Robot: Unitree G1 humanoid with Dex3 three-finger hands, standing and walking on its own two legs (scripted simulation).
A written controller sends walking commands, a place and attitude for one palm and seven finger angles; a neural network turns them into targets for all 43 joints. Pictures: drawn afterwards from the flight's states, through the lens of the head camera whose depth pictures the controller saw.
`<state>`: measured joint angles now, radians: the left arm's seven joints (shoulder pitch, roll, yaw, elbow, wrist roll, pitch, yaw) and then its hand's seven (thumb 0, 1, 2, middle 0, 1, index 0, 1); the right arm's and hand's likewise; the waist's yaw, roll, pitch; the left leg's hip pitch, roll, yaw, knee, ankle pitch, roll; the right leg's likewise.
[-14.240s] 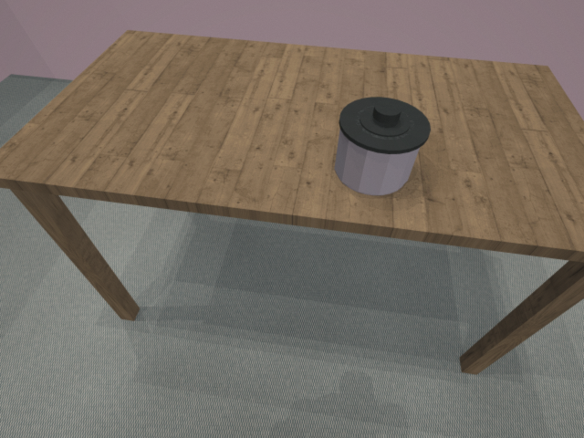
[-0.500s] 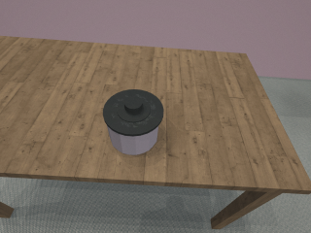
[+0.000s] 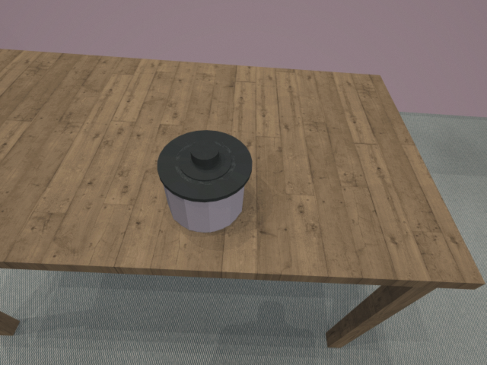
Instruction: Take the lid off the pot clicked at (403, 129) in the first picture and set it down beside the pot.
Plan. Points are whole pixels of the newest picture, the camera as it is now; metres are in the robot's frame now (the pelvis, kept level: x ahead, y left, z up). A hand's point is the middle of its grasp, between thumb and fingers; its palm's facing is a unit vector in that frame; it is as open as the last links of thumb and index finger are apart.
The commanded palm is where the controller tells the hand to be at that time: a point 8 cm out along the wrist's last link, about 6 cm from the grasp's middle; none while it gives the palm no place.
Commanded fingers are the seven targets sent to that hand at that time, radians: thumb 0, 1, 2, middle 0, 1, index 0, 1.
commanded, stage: shuffle to correct the standing spot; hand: left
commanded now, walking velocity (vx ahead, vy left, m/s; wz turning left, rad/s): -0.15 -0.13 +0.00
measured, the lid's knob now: (204, 153) +0.42 +0.10 +0.11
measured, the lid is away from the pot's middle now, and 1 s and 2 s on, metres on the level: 0.00 0.00 0.00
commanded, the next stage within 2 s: come to a stop and stand still in 0.10 s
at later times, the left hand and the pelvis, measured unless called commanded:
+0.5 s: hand out of the picture -0.05 +0.10 -0.18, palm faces +0.05 -0.99 -0.13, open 7.3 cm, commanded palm none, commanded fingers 0.00 0.90 0.90 -0.20 -0.30 -0.20 -0.30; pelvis -0.02 -0.05 +0.00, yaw +0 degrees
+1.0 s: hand out of the picture -0.04 +0.14 -0.18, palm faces +0.06 -0.99 -0.11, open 7.3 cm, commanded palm none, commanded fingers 0.00 0.90 0.90 -0.20 -0.30 -0.20 -0.30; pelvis +0.00 +0.00 +0.00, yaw +0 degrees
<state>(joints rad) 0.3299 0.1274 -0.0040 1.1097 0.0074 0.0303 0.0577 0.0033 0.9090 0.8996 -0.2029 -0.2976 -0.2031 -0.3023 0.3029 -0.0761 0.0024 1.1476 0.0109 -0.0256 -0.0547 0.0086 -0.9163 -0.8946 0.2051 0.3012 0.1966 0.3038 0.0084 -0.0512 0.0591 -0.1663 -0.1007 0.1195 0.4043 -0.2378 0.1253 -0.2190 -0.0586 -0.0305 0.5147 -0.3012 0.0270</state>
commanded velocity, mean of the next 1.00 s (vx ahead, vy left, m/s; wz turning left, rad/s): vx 0.00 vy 0.02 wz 0.00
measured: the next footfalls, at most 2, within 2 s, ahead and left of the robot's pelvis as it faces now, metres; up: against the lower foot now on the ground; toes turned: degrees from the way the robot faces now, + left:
none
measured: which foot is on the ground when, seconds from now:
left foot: down 0.00-1.00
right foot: down 0.00-1.00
